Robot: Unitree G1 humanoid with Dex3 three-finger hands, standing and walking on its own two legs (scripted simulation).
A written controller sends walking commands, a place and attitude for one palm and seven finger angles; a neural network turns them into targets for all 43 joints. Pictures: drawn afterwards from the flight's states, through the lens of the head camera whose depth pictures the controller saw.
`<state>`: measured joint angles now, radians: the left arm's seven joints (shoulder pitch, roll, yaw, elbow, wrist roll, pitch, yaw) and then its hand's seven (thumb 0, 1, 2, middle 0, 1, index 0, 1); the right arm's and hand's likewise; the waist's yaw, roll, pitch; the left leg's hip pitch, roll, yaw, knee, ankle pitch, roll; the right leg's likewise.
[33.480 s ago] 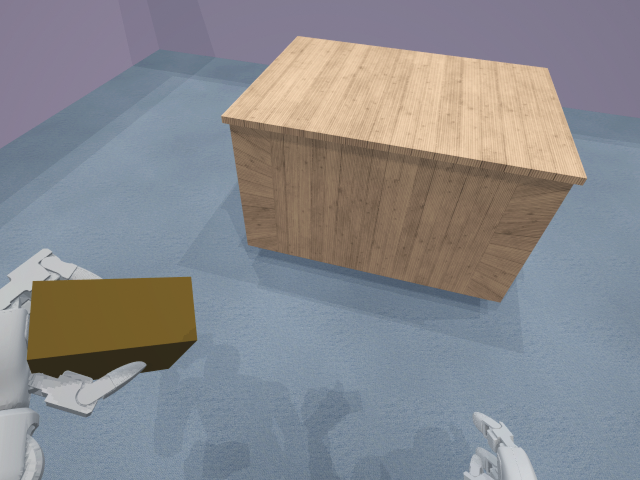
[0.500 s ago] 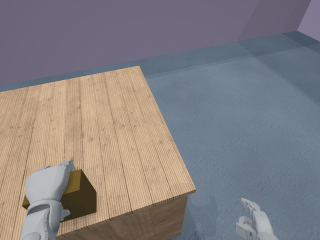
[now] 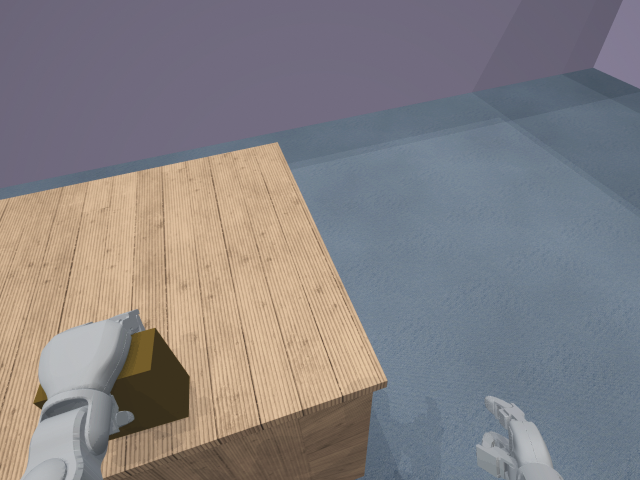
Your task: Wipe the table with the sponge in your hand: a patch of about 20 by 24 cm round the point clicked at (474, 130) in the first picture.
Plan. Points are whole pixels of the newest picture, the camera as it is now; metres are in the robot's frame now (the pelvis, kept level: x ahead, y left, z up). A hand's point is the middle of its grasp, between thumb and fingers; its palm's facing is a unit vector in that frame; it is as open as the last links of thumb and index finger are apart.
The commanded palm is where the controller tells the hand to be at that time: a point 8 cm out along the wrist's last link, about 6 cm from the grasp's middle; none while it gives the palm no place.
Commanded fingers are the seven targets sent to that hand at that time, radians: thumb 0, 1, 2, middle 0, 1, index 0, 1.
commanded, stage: lift the sponge slowly off the table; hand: left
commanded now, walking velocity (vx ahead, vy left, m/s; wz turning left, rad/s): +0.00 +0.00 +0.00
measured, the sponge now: (129, 395) +0.20 +0.29 -0.01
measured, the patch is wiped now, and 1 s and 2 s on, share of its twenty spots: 1.00 1.00 1.00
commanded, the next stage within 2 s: bring the sponge back beside the body in 0.74 s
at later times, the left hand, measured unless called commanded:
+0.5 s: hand (104, 358) +0.21 +0.30 +0.07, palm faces +0.03 -0.08 -1.00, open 10.0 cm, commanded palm +0.18 +0.30 +0.14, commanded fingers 0.00 0.10 1.30 -1.20 -1.60 -1.20 -1.60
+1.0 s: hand (100, 349) +0.21 +0.30 +0.08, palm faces +0.02 -0.08 -1.00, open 10.0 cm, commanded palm +0.18 +0.30 +0.15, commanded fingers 0.00 0.10 1.30 -1.20 -1.60 -1.20 -1.60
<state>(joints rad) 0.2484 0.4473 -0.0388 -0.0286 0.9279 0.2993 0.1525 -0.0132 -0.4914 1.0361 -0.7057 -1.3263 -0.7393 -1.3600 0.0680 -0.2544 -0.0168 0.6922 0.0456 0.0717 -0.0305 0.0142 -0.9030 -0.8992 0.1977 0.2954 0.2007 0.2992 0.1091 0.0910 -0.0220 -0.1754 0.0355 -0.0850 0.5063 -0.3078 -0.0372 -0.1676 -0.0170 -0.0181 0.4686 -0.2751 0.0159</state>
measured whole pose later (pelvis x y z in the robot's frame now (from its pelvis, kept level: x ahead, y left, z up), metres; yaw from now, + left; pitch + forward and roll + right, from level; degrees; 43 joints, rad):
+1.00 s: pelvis +0.00 +0.00 +0.00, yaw +0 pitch -3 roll -1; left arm 0.23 0.51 -0.01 -0.18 0.89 0.32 0.05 -0.01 -0.50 1.04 -0.71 -1.32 -0.75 -1.35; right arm 0.06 -0.26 0.01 0.66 0.05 0.07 -0.04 0.01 -0.90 -0.90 0.20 0.30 0.20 0.30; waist 0.11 0.10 0.00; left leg -0.13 0.04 -0.09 0.45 -0.28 -0.04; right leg -0.11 -0.02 -0.02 0.40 -0.25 0.02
